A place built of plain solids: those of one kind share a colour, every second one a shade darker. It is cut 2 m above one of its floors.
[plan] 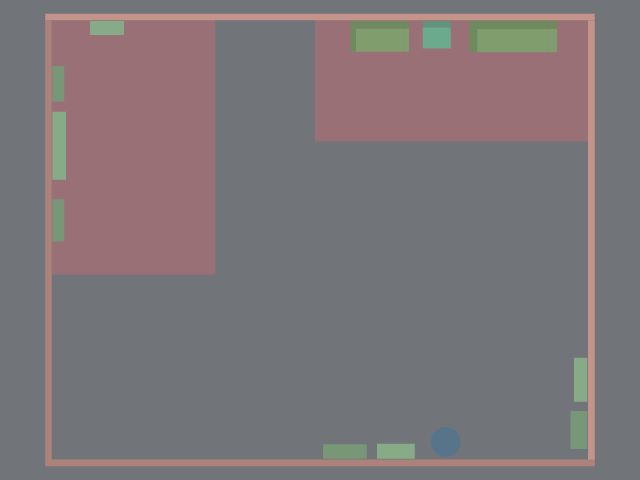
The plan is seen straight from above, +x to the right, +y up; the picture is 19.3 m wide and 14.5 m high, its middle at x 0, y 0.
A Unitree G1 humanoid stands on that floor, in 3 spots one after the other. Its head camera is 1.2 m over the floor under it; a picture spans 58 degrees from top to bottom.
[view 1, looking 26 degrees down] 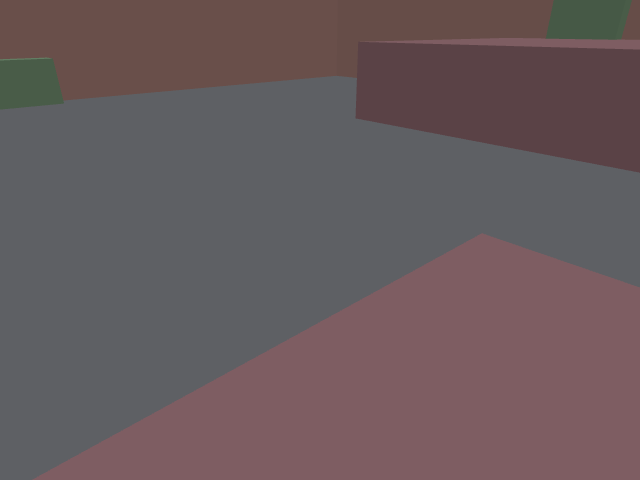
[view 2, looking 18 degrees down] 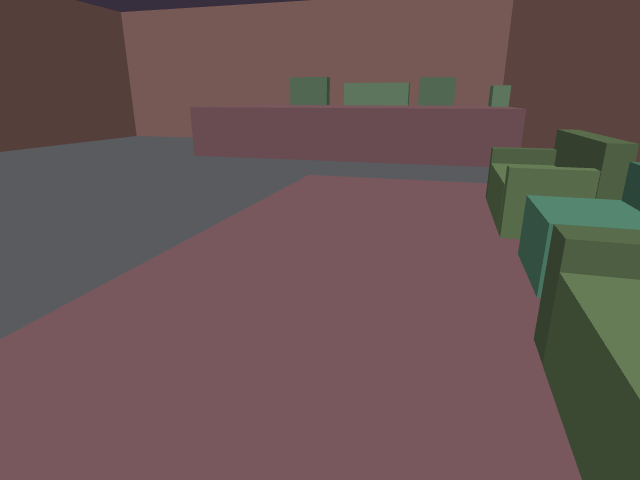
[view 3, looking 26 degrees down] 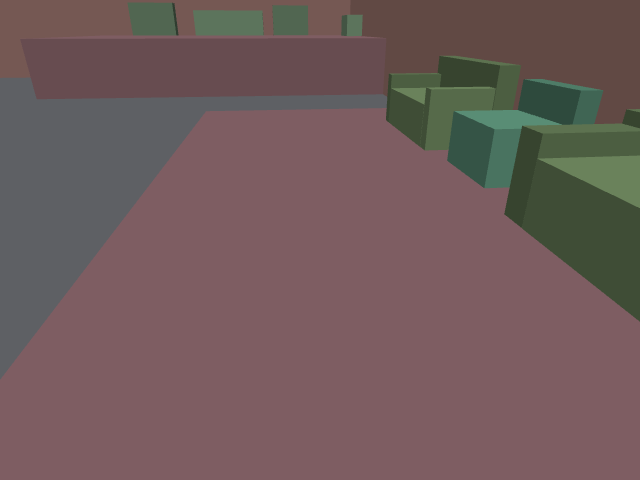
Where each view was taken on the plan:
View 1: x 2.35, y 4.17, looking -132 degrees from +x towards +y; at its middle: ground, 3.14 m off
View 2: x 6.74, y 5.15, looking -164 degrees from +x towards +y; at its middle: floor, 3.88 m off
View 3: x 7.23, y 4.06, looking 174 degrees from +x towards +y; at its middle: floor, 2.74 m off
